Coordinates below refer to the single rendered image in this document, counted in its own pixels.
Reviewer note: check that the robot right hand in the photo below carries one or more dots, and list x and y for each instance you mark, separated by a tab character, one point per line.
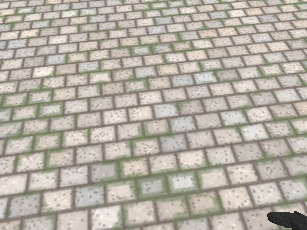
296	220

